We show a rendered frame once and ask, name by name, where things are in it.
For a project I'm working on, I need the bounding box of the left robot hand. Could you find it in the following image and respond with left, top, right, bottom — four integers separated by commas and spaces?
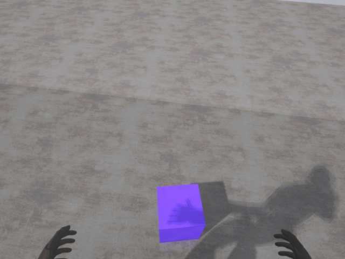
38, 225, 77, 259

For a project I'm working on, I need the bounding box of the carton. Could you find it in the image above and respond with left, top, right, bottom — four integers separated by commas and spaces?
157, 184, 206, 243

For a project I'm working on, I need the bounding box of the right robot hand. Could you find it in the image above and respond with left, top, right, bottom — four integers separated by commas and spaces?
274, 229, 312, 259

